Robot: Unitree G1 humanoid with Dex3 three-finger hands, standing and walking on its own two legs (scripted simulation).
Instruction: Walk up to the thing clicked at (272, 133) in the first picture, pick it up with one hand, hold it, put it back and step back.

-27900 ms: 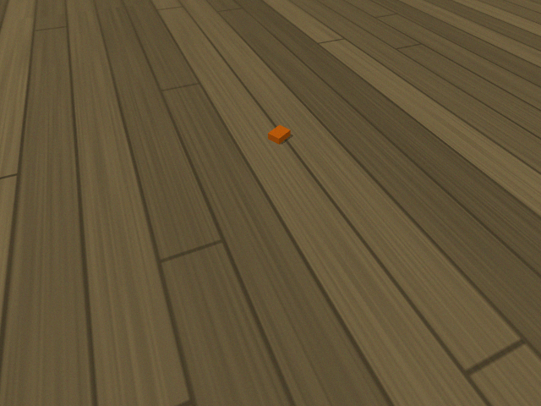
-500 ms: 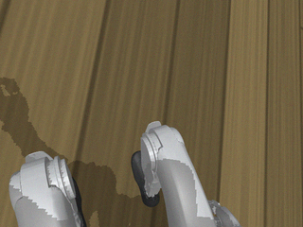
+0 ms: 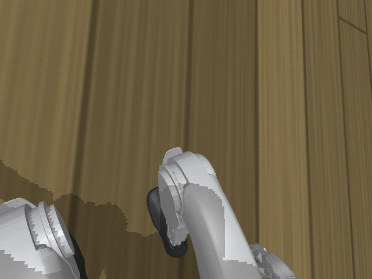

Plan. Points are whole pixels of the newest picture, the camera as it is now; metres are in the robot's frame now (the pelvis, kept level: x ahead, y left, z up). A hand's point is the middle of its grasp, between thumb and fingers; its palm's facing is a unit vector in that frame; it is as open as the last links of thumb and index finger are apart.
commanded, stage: rest palm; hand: left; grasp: from above
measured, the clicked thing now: out of the picture +0.48 +0.39 -0.30
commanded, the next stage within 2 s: none
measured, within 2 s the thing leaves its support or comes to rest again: neither
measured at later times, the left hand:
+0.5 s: hand out of the picture +0.44 +0.37 -0.23, palm faces -0.36 -0.12 -0.93, open 14.4 cm
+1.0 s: hand out of the picture +0.46 +0.37 -0.24, palm faces -0.47 -0.16 -0.87, open 14.3 cm
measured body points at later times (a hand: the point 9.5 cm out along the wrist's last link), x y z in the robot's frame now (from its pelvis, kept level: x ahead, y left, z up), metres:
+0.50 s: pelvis -0.01 +0.00 -0.01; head +0.25 +0.16 +0.33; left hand +0.45 +0.37 -0.17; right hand +0.08 -0.27 -0.06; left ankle +0.06 +0.13 -0.28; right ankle +0.11 -0.13 -0.28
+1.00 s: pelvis +0.00 +0.00 +0.00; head +0.29 +0.13 +0.31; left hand +0.48 +0.38 -0.19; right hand +0.04 -0.24 -0.07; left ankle +0.06 +0.13 -0.28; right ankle +0.11 -0.13 -0.28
